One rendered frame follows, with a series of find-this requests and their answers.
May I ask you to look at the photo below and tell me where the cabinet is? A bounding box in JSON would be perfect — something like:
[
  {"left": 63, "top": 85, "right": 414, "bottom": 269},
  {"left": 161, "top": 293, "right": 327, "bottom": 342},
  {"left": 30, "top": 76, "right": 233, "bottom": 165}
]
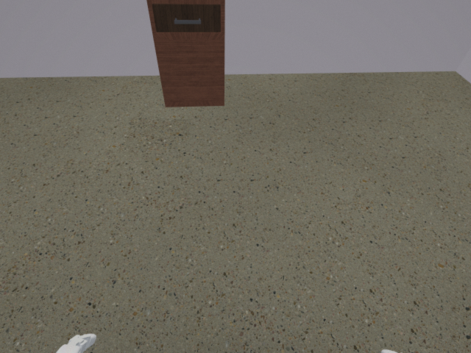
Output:
[{"left": 146, "top": 0, "right": 225, "bottom": 107}]

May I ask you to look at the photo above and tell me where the left robot hand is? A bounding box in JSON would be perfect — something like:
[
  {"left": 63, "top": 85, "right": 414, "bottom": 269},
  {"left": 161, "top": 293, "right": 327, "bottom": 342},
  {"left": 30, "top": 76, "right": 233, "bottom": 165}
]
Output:
[{"left": 56, "top": 334, "right": 96, "bottom": 353}]

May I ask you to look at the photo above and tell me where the drawer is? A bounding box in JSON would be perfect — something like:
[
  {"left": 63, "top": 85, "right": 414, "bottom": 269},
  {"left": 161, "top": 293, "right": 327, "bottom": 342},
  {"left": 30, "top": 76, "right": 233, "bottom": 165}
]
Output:
[{"left": 152, "top": 4, "right": 221, "bottom": 32}]

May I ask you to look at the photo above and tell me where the handle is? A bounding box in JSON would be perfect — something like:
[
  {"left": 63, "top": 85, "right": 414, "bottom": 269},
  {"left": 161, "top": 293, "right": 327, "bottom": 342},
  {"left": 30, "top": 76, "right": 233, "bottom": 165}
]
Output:
[{"left": 174, "top": 18, "right": 201, "bottom": 24}]

